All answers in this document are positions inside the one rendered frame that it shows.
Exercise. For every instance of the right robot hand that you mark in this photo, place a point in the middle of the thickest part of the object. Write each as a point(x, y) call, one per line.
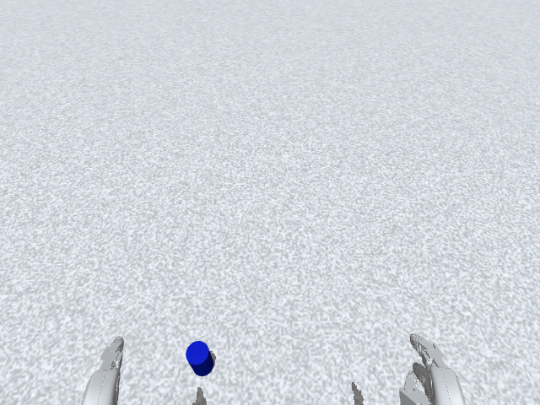
point(440, 383)

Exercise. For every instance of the can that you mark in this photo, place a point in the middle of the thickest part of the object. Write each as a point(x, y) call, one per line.
point(199, 358)

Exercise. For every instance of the left robot hand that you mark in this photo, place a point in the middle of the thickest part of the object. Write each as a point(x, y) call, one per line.
point(103, 385)

